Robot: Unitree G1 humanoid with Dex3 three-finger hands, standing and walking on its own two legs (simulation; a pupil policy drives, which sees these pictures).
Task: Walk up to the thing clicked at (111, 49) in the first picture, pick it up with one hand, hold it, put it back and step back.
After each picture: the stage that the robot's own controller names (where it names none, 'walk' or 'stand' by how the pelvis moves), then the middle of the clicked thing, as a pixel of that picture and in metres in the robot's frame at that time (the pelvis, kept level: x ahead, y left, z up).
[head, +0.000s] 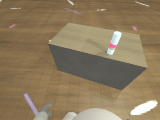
stand; (113, 44) +0.77 -0.21 -0.02
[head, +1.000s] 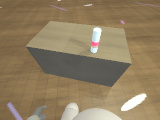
rise first; (95, 41) +0.71 +0.01 +0.01
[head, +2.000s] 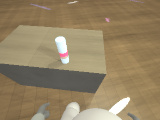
stand; (63, 51) +0.50 +0.27 +0.02
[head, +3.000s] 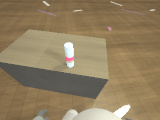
stand; (69, 56) +0.52 +0.21 -0.01
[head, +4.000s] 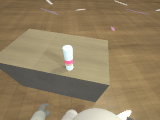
stand; (68, 59) +0.48 +0.21 -0.01
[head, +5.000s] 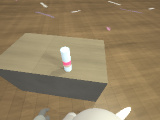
stand; (66, 60) +0.48 +0.22 -0.02
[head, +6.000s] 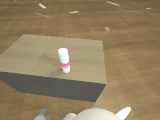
stand; (65, 61) +0.47 +0.24 -0.02
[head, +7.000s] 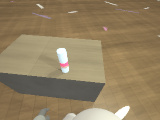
stand; (63, 61) +0.46 +0.25 -0.02
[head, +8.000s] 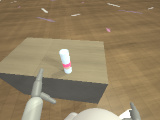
rise first; (66, 62) +0.46 +0.25 -0.02
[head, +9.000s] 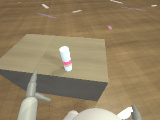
go down; (66, 60) +0.47 +0.25 -0.01
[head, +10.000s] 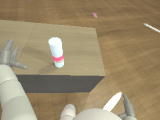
go down; (57, 54) +0.45 +0.23 +0.03
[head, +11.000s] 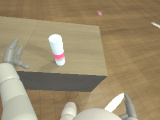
close in; (58, 52) +0.46 +0.23 +0.05
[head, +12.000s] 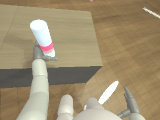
close; (45, 43) +0.48 +0.25 +0.08
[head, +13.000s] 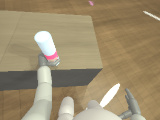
lift; (50, 52) +0.43 +0.23 +0.08
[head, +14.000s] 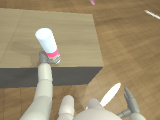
lift; (51, 49) +0.44 +0.23 +0.09
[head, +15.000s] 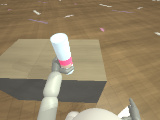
lift; (64, 57) +0.33 +0.16 +0.21
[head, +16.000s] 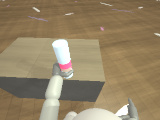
hold; (64, 61) +0.33 +0.17 +0.16
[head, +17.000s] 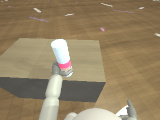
hold; (63, 60) +0.33 +0.17 +0.17
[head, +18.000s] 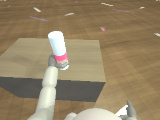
crouch; (60, 53) +0.37 +0.20 +0.18
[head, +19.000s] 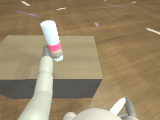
lower; (54, 43) +0.44 +0.23 +0.19
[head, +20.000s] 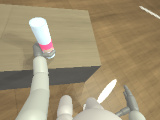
lower; (45, 42) +0.49 +0.24 +0.08
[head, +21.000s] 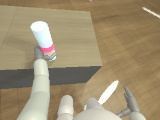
lower; (46, 44) +0.47 +0.24 +0.08
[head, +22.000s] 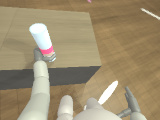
lower; (45, 46) +0.46 +0.25 +0.08
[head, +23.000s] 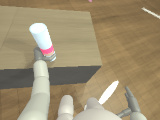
lower; (46, 46) +0.46 +0.24 +0.08
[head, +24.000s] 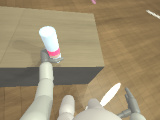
open; (53, 48) +0.45 +0.22 +0.08
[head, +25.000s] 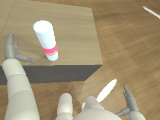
rise; (49, 45) +0.45 +0.22 +0.08
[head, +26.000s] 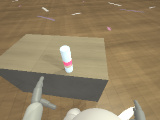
sink last; (67, 60) +0.45 +0.23 +0.03
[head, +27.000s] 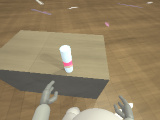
stand; (67, 60) +0.43 +0.21 +0.02
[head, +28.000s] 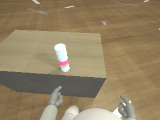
stand; (63, 59) +0.44 +0.23 +0.04
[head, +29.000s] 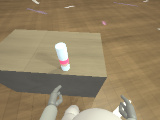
stand; (63, 58) +0.44 +0.23 +0.04
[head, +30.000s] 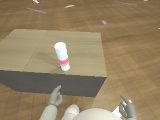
stand; (63, 58) +0.44 +0.23 +0.05
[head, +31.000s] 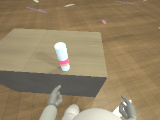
stand; (63, 58) +0.43 +0.23 +0.05
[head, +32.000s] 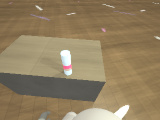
stand; (66, 63) +0.44 +0.22 -0.01
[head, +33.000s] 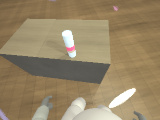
walk; (70, 45) +0.55 +0.22 +0.01
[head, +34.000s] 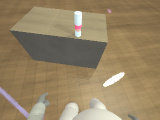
walk; (78, 25) +0.88 +0.18 +0.00
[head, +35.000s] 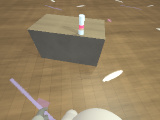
stand; (81, 25) +1.10 +0.20 +0.00
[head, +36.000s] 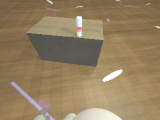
stand; (79, 27) +1.09 +0.21 -0.02
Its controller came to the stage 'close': yes
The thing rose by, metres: 0.20
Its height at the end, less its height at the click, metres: +0.00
